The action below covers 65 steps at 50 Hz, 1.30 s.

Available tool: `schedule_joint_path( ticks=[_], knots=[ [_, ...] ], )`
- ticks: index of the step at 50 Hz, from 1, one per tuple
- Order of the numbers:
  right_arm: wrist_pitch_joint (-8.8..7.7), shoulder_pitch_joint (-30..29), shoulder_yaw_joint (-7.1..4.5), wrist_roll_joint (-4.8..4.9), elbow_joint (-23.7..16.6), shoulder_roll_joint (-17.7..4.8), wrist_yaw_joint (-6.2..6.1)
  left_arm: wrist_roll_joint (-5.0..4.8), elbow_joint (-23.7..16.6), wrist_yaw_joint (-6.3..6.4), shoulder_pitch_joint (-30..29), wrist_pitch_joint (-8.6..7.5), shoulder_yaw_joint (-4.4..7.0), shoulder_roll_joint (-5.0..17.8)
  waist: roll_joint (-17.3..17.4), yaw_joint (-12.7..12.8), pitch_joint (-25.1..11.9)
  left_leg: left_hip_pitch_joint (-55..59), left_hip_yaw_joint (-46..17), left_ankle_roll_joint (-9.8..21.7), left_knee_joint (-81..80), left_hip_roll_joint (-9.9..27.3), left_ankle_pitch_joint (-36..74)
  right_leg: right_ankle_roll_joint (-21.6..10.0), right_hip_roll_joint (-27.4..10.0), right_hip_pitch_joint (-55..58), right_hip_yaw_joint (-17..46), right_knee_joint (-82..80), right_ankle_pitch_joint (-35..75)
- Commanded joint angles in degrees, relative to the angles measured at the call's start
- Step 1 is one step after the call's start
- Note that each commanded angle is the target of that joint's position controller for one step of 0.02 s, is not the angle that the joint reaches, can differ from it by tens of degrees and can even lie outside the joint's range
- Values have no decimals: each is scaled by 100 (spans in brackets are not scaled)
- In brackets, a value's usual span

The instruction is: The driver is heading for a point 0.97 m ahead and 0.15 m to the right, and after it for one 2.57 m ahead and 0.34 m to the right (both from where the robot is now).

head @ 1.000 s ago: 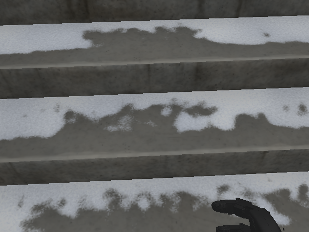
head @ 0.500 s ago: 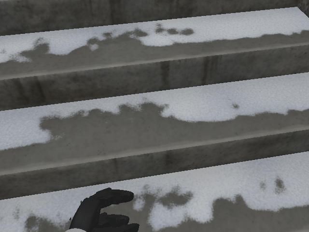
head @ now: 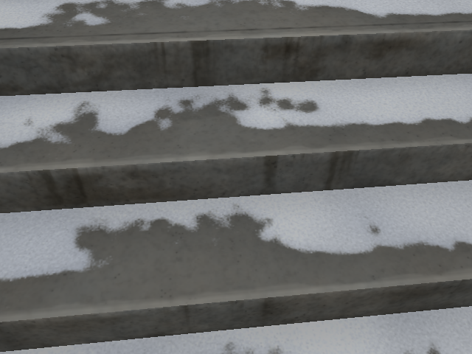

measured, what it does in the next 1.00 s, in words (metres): shifts its weight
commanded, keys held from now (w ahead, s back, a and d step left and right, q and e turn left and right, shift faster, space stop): no key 0.78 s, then w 0.22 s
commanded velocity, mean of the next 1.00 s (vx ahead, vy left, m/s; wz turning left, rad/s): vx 0.05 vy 0.00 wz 0.00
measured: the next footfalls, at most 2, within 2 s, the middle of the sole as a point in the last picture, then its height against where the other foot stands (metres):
right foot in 1.42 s outside the picture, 0.15 m higher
left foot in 1.96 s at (179, 254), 0.15 m higher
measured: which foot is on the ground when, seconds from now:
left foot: down 0.00-1.00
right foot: down 0.00-1.00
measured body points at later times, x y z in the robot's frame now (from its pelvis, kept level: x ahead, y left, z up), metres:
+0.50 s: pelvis +0.01 +0.01 +0.01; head +0.02 +0.02 +0.46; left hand +0.12 +0.23 -0.13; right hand +0.12 -0.21 -0.13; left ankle +0.04 +0.13 -0.72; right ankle +0.02 -0.09 -0.72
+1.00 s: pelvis +0.04 +0.02 +0.01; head +0.04 +0.03 +0.46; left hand +0.08 +0.26 -0.14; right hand +0.07 -0.22 -0.13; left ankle +0.03 +0.12 -0.71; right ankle +0.02 -0.09 -0.72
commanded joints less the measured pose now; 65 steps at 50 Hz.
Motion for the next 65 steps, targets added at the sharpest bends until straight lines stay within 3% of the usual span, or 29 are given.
schedule_joint_path(
  ticks=[1,6,18,39,40,41,43,45,48,49,51,52,53,54,55,56,57,58,60,61,62,63,64,65],
  knots=[
    [-62,-426,-140,10,-376,-611,8,-15,-130,33,174,-13,120,432,82,121,-58,194,-253,376,-925,38,299,-286,-363,124,484,-902,-64],
    [-78,-353,-99,16,-308,-492,-23,-41,-157,97,65,-50,160,403,37,26,-360,500,-129,414,-838,25,940,-254,-404,414,475,-739,1019],
    [-3,-403,-123,3,-213,-496,5,-35,-18,120,332,-26,172,315,27,76,-203,596,-94,427,-973,-23,776,-127,-406,325,455,-766,720],
    [15,-3,-52,-9,129,-372,10,-11,316,132,588,1,103,244,-64,98,16,484,-42,444,-1165,-115,435,-111,-457,360,442,-893,380],
    [34,130,-57,-22,189,-379,3,-3,371,142,705,18,107,242,-69,99,53,484,-56,461,-1225,-107,53,-151,-484,320,488,-1000,-136],
    [54,241,-115,-75,205,-523,-34,54,409,185,849,37,177,400,-111,123,199,365,-75,544,-1222,-130,-656,-297,-537,219,591,-1123,-915],
    [61,275,-221,-248,145,-720,-173,202,394,325,912,48,311,679,-225,157,471,-14,-276,859,-1211,-50,-1589,-767,-856,87,1141,-1506,-2040],
    [67,418,-224,-316,143,-519,-309,221,405,460,986,37,362,627,-362,206,497,-146,-271,1068,-986,-28,-1304,-1199,-1249,316,1729,-1890,-2207],
    [29,926,-143,-348,210,-73,-372,140,457,594,1076,139,386,587,-785,134,377,207,254,920,84,-206,-372,-1548,-1919,625,2395,-2552,-1985],
    [4,1099,-143,-344,227,-31,-372,163,428,621,906,192,373,530,-670,40,466,472,231,954,144,-142,-267,-1480,-1947,429,2296,-2573,-1819],
    [-46,1310,-135,-315,254,-44,-239,185,380,628,607,339,359,535,-451,-93,564,1083,404,1012,-481,-220,-225,-1286,-1584,211,1659,-2250,-1372],
    [-132,1428,-131,-301,307,-19,-180,222,381,598,539,420,350,531,-317,-124,580,1420,440,1025,-893,-260,-39,-1254,-1360,136,1335,-1833,-860],
    [-227,1922,-131,-315,502,-11,-149,304,431,528,634,484,326,432,14,-234,442,2012,160,1116,-1254,-116,290,-1193,-1048,-136,951,-904,-270],
    [-269,2749,-187,-304,840,-267,-173,426,385,397,858,512,248,86,1171,-261,124,2932,-1384,1844,-1658,743,1155,-682,-140,-1138,51,1161,23],
    [-232,4002,-230,-343,1130,-662,-177,382,374,298,653,421,195,-43,1718,-887,253,4209,-3378,2673,-2417,1829,1082,-484,354,-3314,425,3120,-1079],
    [-162,4310,-138,-581,1438,-701,-121,226,416,304,364,309,190,-83,1323,-1036,927,4231,-3770,2678,-2496,2087,496,-788,459,-4968,1638,6083,-1011],
    [-47,4050,-84,-755,1585,-557,-74,128,367,307,149,167,171,-32,820,-864,1072,4095,-3349,2383,-2224,2014,519,-1088,531,-6150,1902,8121,-789],
    [77,3616,86,-835,1559,-146,-41,99,261,275,116,54,133,-13,415,-668,923,3933,-2824,2269,-2080,2056,959,-1382,494,-6733,1951,9090,-516],
    [213,2878,467,-809,1575,563,6,160,-227,223,-125,172,-130,-381,-104,-158,767,2949,-1921,1876,-2145,1870,147,-1890,87,-7135,1889,9774,-97],
    [196,2318,560,-835,1394,661,-38,184,-456,223,-235,267,-218,-460,-124,167,610,2108,-1273,1592,-2325,1491,-242,-1921,-115,-6723,1502,9404,19],
    [126,1722,613,-862,1157,685,-93,105,-623,257,-393,365,-294,-507,-24,412,588,1113,-660,1419,-2719,1112,-482,-1854,-375,-6084,1100,8711,153],
    [45,1649,639,-902,1050,645,-170,20,-703,265,-485,430,-403,-569,322,428,593,337,-381,1407,-2979,859,-273,-1773,-476,-5541,788,8561,308],
    [-65,1760,639,-987,1043,554,-227,-57,-815,309,-728,444,-448,-502,312,335,659,-93,-155,1343,-3180,685,-185,-1641,-593,-5149,637,7958,468],
    [-153,2117,645,-894,1078,410,-216,-89,-1093,369,-1268,459,-403,-131,-50,149,526,-355,-83,1246,-3465,641,-112,-1496,-812,-4557,371,6289,985]
  ],
)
